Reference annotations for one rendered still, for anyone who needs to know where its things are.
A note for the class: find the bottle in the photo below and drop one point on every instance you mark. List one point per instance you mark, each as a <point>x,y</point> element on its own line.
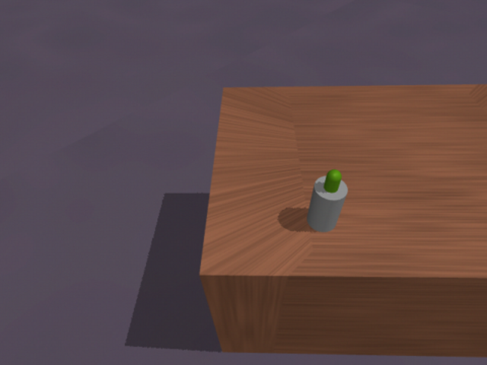
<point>326,201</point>

